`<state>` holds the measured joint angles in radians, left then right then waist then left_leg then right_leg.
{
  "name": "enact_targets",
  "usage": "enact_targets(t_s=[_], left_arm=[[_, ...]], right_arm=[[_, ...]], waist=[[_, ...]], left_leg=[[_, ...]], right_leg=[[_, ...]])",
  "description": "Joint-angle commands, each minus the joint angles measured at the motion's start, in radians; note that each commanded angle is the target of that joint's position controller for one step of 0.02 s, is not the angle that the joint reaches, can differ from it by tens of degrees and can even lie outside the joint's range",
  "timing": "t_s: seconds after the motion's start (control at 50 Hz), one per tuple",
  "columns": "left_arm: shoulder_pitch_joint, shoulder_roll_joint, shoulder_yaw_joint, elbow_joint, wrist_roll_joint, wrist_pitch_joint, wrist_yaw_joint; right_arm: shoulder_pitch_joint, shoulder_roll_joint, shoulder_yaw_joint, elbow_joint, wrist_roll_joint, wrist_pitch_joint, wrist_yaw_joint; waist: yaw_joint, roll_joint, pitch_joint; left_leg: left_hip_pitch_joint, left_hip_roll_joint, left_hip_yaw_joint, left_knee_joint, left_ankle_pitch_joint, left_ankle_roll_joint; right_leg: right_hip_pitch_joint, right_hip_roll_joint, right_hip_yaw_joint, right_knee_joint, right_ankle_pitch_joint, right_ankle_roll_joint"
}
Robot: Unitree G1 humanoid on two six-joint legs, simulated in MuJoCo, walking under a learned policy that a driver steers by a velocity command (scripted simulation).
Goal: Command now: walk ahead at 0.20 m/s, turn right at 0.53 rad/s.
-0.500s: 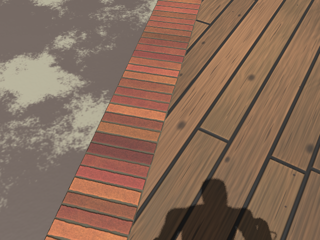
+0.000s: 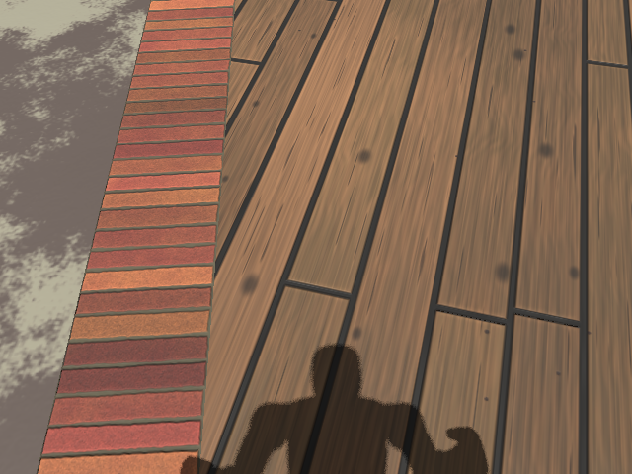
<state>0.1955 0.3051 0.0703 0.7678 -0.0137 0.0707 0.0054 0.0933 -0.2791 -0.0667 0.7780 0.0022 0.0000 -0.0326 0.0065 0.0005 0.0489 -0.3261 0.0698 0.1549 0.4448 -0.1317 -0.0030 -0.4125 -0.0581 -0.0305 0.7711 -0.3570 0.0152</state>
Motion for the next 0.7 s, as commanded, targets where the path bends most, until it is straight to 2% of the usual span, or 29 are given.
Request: enact_targets(t_s=[0.02, 0.04, 0.06, 0.08, 0.1, 0.12, 0.16, 0.18, 0.2, 0.24, 0.3, 0.38, 0.42, 0.48, 0.5, 0.52, 0.54, 0.56, 0.58, 0.6, 0.62, 0.64, 0.66, 0.68, 0.7], left_arm=[[0.168, 0.100, 0.041, 0.001, 0.001, -0.008, -0.014], [0.246, 0.105, 0.050, 0.038, -0.002, -0.012, -0.010], [0.330, 0.167, 0.066, 0.054, -0.002, -0.020, 0.005], [0.273, 0.278, 0.072, -0.002, 0.016, -0.053, -0.001], [0.193, 0.234, 0.061, -0.031, 0.038, -0.086, 0.001], [0.130, 0.195, 0.047, -0.040, 0.029, -0.108, 0.008], [0.117, 0.150, 0.034, -0.035, 0.002, -0.116, 0.017], [0.145, 0.132, 0.027, -0.030, 0.005, -0.119, 0.021], [0.173, 0.124, 0.025, -0.024, 0.006, -0.123, 0.023], [0.219, 0.119, 0.025, -0.014, 0.004, -0.130, 0.028], [0.256, 0.122, 0.027, -0.005, 0.003, -0.131, 0.031], [0.305, 0.135, 0.035, 0.011, -0.007, -0.121, 0.030], [0.316, 0.138, 0.038, 0.014, -0.012, -0.113, 0.031], [0.279, 0.153, 0.046, 0.001, -0.013, -0.102, 0.036], [0.259, 0.149, 0.046, -0.007, -0.013, -0.099, 0.036], [0.233, 0.129, 0.039, -0.022, -0.010, -0.099, 0.034], [0.194, 0.092, 0.023, -0.050, 0.007, -0.102, 0.029], [0.291, -0.007, -0.001, -0.077, 0.007, -0.116, 0.030], [0.358, 0.027, -0.004, -0.068, -0.023, -0.131, 0.027], [0.295, 0.103, 0.016, -0.050, -0.036, -0.134, 0.022], [0.195, 0.115, 0.017, -0.066, -0.029, -0.136, 0.020], [0.134, 0.103, 0.018, -0.081, -0.014, -0.140, 0.017], [0.115, 0.097, 0.021, -0.085, -0.005, -0.138, 0.012], [0.124, 0.074, 0.017, -0.086, -0.006, -0.135, 0.007], [0.123, 0.049, 0.009, -0.090, -0.008, -0.132, 0.003]], right_arm=[[-0.071, -0.168, -0.045, -0.056, 0.027, -0.009, 0.001], [-0.079, -0.124, -0.036, -0.052, 0.022, -0.007, 0.004], [-0.101, -0.040, -0.016, -0.062, 0.010, -0.007, 0.017], [-0.164, -0.045, -0.019, -0.122, 0.014, -0.025, 0.019], [-0.207, -0.120, -0.036, -0.133, 0.034, -0.051, 0.022], [-0.166, -0.157, -0.050, -0.116, 0.036, -0.067, 0.024], [-0.123, -0.146, -0.056, -0.067, -0.006, -0.082, 0.017], [-0.128, -0.128, -0.054, -0.061, -0.011, -0.086, 0.023], [-0.130, -0.111, -0.051, -0.058, -0.006, -0.089, 0.029], [-0.146, -0.090, -0.046, -0.058, 0.000, -0.093, 0.036], [-0.187, -0.075, -0.040, -0.071, 0.007, -0.098, 0.042], [-0.284, -0.060, -0.024, -0.115, 0.014, -0.110, 0.058], [-0.309, -0.065, -0.020, -0.134, 0.017, -0.120, 0.068], [-0.243, -0.103, -0.030, -0.132, 0.024, -0.134, 0.075], [-0.178, -0.121, -0.039, -0.118, 0.022, -0.137, 0.072], [-0.059, -0.155, -0.056, -0.089, 0.015, -0.140, 0.063], [0.121, -0.204, -0.072, -0.064, -0.001, -0.143, 0.055], [0.276, -0.281, -0.090, -0.034, -0.020, -0.132, 0.049], [0.287, -0.235, -0.077, -0.006, -0.003, -0.129, 0.062], [0.223, -0.146, -0.054, -0.015, 0.011, -0.124, 0.062], [0.171, -0.107, -0.042, -0.020, 0.015, -0.114, 0.059], [0.129, -0.091, -0.035, -0.017, 0.005, -0.107, 0.059], [0.107, -0.071, -0.027, -0.015, -0.010, -0.108, 0.059], [0.098, -0.069, -0.025, -0.010, -0.014, -0.110, 0.058], [0.099, -0.078, -0.028, 0.000, -0.007, -0.115, 0.057]], waist=[[0.072, 0.127, -0.152], [0.098, 0.056, -0.121], [0.118, -0.200, -0.060], [0.097, -0.286, 0.013], [0.086, -0.203, 0.053], [0.035, -0.194, 0.070], [0.019, -0.140, 0.028], [0.023, -0.126, 0.006], [0.026, -0.115, -0.008], [0.036, -0.110, -0.023], [0.053, -0.134, -0.012], [0.099, -0.141, 0.032], [0.107, -0.141, 0.040], [0.065, -0.176, 0.015], [0.030, -0.190, -0.013], [-0.030, -0.179, -0.086], [-0.118, -0.124, -0.236], [-0.098, 0.155, -0.417], [-0.070, 0.331, -0.420], [-0.076, 0.215, -0.247], [-0.077, 0.114, -0.138], [-0.056, 0.067, -0.077], [-0.031, 0.077, -0.053], [-0.011, 0.090, -0.046], [0.000, 0.108, -0.038]], left_leg=[[-0.054, 0.214, -0.146, -0.162, -0.428, 0.129], [-0.136, 0.162, -0.084, -0.021, -0.497, 0.079], [-0.339, 0.044, 0.036, 0.372, -0.516, -0.006], [-0.589, -0.084, -0.124, 0.535, -0.501, -0.020], [-0.605, -0.034, -0.230, 0.584, -0.383, 0.010], [-0.599, -0.016, -0.240, 0.557, -0.253, 0.023], [-0.519, 0.002, -0.232, 0.482, -0.097, 0.002], [-0.478, -0.009, -0.225, 0.463, -0.030, -0.007], [-0.458, -0.022, -0.219, 0.429, 0.025, -0.014], [-0.438, -0.039, -0.215, 0.350, 0.101, -0.026], [-0.392, -0.057, -0.214, 0.231, 0.158, -0.044], [-0.352, -0.073, -0.204, 0.107, 0.135, -0.055], [-0.322, -0.080, -0.200, 0.061, 0.106, -0.050], [-0.173, -0.095, -0.190, 0.017, 0.060, -0.023], [-0.079, -0.101, -0.178, -0.007, 0.051, -0.003], [0.099, -0.096, -0.170, -0.037, 0.070, 0.030], [0.383, 0.024, -0.270, 0.011, 0.049, 0.093], [0.765, 0.264, -0.675, -0.011, -0.114, 0.226], [0.769, 0.349, -0.965, -0.143, -0.286, 0.290], [0.630, 0.309, -0.833, -0.165, -0.365, 0.257], [0.485, 0.257, -0.670, -0.173, -0.285, 0.225], [0.358, 0.217, -0.579, -0.200, -0.177, 0.217], [0.276, 0.191, -0.513, -0.224, -0.093, 0.214], [0.223, 0.174, -0.469, -0.252, -0.049, 0.218], [0.194, 0.177, -0.439, -0.273, 0.001, 0.231]], right_leg=[[0.278, 0.053, -0.083, -0.152, 0.042, -0.076], [0.353, 0.056, -0.044, -0.223, -0.023, -0.115], [0.415, -0.139, 0.289, -0.426, -0.240, -0.211], [0.357, -0.304, 0.767, -0.624, -0.502, -0.364], [0.314, -0.313, 0.766, -0.700, -0.535, -0.355], [0.314, -0.284, 0.676, -0.682, -0.429, -0.300], [0.339, -0.208, 0.503, -0.638, -0.202, -0.221], [0.346, -0.179, 0.452, -0.634, -0.123, -0.208], [0.365, -0.163, 0.415, -0.630, -0.042, -0.204], [0.400, -0.143, 0.364, -0.620, 0.072, -0.198], [0.384, -0.121, 0.333, -0.605, 0.125, -0.192], [0.364, -0.122, 0.353, -0.565, 0.165, -0.208], [0.369, -0.130, 0.382, -0.528, 0.205, -0.212], [0.350, -0.144, 0.429, -0.467, 0.326, -0.191], [0.338, -0.134, 0.430, -0.424, 0.411, -0.179], [0.304, -0.083, 0.396, -0.314, 0.520, -0.148], [0.180, -0.027, 0.338, -0.070, 0.473, -0.114], [-0.162, 0.119, 0.226, 0.297, 0.053, -0.041], [-0.328, 0.113, 0.232, 0.482, -0.236, -0.033], [-0.391, 0.047, 0.232, 0.552, -0.159, -0.034], [-0.377, 0.010, 0.189, 0.537, -0.080, -0.038], [-0.345, -0.012, 0.172, 0.491, -0.033, -0.043], [-0.300, -0.039, 0.175, 0.441, -0.003, -0.047], [-0.260, -0.051, 0.168, 0.406, 0.009, -0.048], [-0.247, -0.059, 0.154, 0.359, 0.005, -0.043]])
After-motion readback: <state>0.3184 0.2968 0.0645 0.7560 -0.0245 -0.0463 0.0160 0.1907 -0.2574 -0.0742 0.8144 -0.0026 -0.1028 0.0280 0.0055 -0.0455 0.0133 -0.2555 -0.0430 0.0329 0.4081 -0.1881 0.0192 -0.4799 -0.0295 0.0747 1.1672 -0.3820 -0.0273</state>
